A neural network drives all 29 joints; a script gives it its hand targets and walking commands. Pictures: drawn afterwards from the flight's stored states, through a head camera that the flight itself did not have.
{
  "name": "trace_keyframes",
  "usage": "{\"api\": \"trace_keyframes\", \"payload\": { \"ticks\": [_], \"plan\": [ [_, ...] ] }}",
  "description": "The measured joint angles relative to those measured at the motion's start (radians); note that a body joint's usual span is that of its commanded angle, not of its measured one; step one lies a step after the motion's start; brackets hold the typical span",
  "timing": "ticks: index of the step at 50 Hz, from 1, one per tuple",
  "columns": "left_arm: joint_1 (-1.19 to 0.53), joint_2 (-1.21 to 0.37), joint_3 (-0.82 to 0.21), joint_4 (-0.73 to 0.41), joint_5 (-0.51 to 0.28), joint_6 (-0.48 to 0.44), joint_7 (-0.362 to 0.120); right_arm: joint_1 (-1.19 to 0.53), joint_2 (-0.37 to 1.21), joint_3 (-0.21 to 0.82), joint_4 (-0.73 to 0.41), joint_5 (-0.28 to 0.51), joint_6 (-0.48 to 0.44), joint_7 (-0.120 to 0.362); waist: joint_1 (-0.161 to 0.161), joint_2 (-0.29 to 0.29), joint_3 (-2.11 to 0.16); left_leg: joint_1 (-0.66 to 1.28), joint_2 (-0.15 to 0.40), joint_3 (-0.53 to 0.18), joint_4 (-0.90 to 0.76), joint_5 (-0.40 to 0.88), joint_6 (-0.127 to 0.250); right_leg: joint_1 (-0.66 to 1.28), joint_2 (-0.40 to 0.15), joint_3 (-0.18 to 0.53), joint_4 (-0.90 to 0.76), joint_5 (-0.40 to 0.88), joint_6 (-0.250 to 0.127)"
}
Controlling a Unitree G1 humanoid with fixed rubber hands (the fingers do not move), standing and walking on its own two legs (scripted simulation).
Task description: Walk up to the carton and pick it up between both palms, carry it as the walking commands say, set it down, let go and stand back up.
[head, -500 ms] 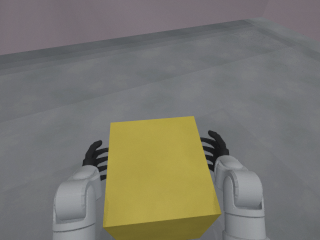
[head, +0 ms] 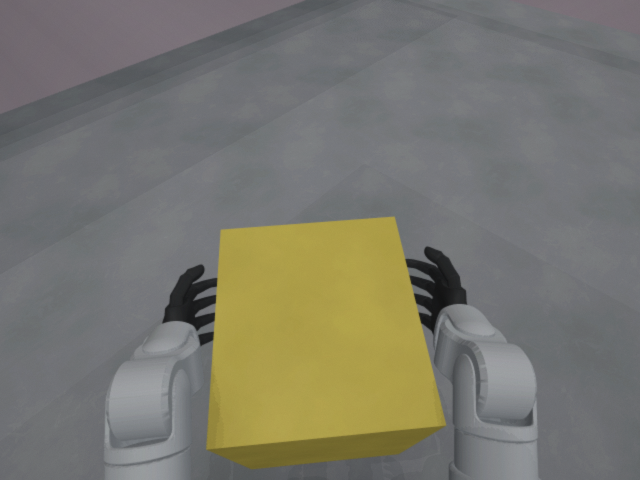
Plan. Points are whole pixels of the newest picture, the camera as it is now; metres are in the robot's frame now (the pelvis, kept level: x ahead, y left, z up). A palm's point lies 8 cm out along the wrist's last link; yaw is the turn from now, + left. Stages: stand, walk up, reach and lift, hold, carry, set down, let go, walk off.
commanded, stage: carry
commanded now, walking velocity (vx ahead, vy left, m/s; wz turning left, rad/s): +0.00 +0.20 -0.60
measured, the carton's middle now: (317, 352) +0.27 +0.00 +0.00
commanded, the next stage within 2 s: none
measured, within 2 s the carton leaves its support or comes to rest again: neither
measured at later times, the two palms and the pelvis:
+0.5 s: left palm (174, 342) +0.27 +0.17 +0.05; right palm (429, 425) +0.17 -0.11 +0.05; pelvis -0.03 +0.12 -0.02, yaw -20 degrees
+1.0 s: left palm (108, 326) +0.29 +0.25 +0.06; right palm (324, 463) +0.13 +0.00 +0.08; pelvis -0.01 +0.26 -0.01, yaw -36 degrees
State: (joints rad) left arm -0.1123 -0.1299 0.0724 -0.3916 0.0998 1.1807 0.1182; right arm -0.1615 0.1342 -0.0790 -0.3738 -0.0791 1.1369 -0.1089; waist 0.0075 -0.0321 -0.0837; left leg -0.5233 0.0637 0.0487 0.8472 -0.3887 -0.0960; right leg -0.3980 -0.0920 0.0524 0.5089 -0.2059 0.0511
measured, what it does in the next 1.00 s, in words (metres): steps to the left, turning right: left foot, then right foot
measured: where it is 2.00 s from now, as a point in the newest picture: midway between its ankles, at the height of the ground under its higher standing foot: outside the picture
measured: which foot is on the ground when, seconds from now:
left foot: up 0.00-0.06, down 0.08-0.44, up 0.46-0.82, down 0.84-1.00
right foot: down 0.00-0.06, up 0.08-0.42, down 0.44-0.84, up 0.86-1.00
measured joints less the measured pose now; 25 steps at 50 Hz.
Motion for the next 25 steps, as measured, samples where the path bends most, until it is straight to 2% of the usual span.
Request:
{"api": "trace_keyframes", "payload": {
  "ticks": [3,4,5,7,9,11,15,19,22,23,25],
  "plan": [
    [-0.001,0.0,-0.002,0.002,0.008,0.015,-0.001,-0.006,0.001,-0.004,0.01,-0.001,0.012,0.003,0.001,-0.007,-0.025,0.111,-0.021,0.03,-0.225,0.047,0.017,-0.033,0.001,0.033,0.045,-0.013,0.025],
    [-0.005,0.001,0.001,0.002,0.01,0.019,-0.001,-0.013,0.002,-0.005,0.017,-0.003,0.013,0.006,-0.004,-0.007,-0.029,0.134,-0.021,0.04,-0.285,0.12,0.045,-0.059,0.006,0.037,0.103,-0.053,0.013],
    [-0.005,0.002,0.012,0.01,0.011,0.021,-0.003,-0.015,0.003,0.002,0.04,-0.007,0.004,0.007,-0.002,-0.026,-0.024,0.128,-0.024,0.057,-0.261,0.151,0.076,-0.093,0.005,0.035,0.196,-0.136,-0.005],
    [0.021,0.002,0.019,0.026,0.009,0.03,0.0,0.001,0.001,0.019,0.08,-0.014,0.002,0.011,0.01,-0.031,-0.022,0.129,-0.002,0.088,-0.216,0.111,0.113,-0.164,0.027,-0.018,0.424,-0.258,-0.027],
    [0.034,0.003,0.008,0.033,0.005,0.046,0.009,0.022,-0.002,0.019,0.088,-0.015,0.008,0.017,0.012,-0.027,-0.016,0.149,0.011,0.11,-0.23,0.093,0.128,-0.207,0.037,-0.075,0.601,-0.254,-0.033],
    [0.027,0.003,-0.001,0.034,0.0,0.048,0.015,0.026,-0.002,0.008,0.075,-0.014,0.012,0.02,0.013,-0.02,-0.007,0.162,0.017,0.135,-0.255,0.106,0.133,-0.219,0.041,-0.121,0.669,-0.224,-0.026],
    [-0.01,0.001,-0.004,0.02,-0.003,0.04,0.024,0.004,0.0,-0.009,0.046,-0.018,0.003,0.025,0.013,0.006,0.004,0.155,0.023,0.198,-0.259,0.109,0.162,-0.177,0.057,-0.176,0.589,-0.232,-0.03],
    [-0.03,-0.001,0.004,0.024,-0.002,0.032,0.016,-0.008,0.002,-0.012,0.034,-0.027,0.001,0.025,0.004,0.032,-0.003,0.127,0.029,0.264,-0.211,0.077,0.184,-0.067,0.071,-0.215,0.394,-0.279,-0.068],
    [-0.035,-0.002,0.007,0.048,0.002,0.026,0.007,-0.004,0.001,-0.01,0.042,-0.036,0.003,0.025,0.002,0.043,-0.007,0.099,0.033,0.316,-0.15,0.042,0.191,0.048,0.073,-0.232,0.16,-0.194,-0.106],
    [-0.035,-0.003,0.0,0.07,0.003,0.017,0.005,0.001,-0.001,-0.018,0.047,-0.036,0.002,0.024,0.001,0.069,0.0,0.083,0.048,0.303,-0.116,0.022,0.172,0.049,0.088,-0.233,0.145,-0.187,-0.124],
    [-0.023,-0.001,-0.009,0.092,0.003,0.014,0.003,0.028,-0.003,-0.018,0.052,-0.027,0.002,0.018,0.005,0.066,0.022,0.036,0.022,0.214,0.015,-0.074,0.103,0.038,0.085,-0.2,0.15,-0.169,-0.122]
  ]
}}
